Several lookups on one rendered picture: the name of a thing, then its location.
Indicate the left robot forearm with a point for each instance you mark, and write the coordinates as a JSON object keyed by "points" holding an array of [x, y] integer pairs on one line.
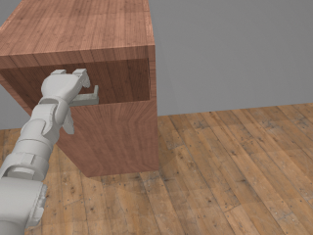
{"points": [[30, 156]]}

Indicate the drawer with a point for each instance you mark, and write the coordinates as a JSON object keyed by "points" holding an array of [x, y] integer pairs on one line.
{"points": [[119, 81]]}

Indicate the handle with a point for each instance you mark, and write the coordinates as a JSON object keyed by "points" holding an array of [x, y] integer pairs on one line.
{"points": [[86, 99]]}

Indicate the cabinet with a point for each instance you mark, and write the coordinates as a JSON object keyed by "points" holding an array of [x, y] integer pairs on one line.
{"points": [[108, 139]]}

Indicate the robot left hand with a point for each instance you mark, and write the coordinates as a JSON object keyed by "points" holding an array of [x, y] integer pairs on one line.
{"points": [[66, 86]]}

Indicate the left robot upper arm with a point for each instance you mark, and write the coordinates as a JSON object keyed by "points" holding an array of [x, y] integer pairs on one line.
{"points": [[22, 203]]}

